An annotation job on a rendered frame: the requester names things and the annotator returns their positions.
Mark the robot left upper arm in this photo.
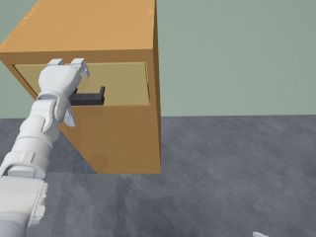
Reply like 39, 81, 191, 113
0, 176, 49, 237

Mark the robot left forearm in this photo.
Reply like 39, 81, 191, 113
0, 90, 69, 180

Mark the robot left hand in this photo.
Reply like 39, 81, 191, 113
39, 58, 90, 127

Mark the drawer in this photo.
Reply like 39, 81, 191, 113
15, 61, 150, 106

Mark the cabinet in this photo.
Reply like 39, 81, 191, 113
0, 0, 161, 174

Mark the handle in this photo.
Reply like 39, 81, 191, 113
68, 86, 106, 106

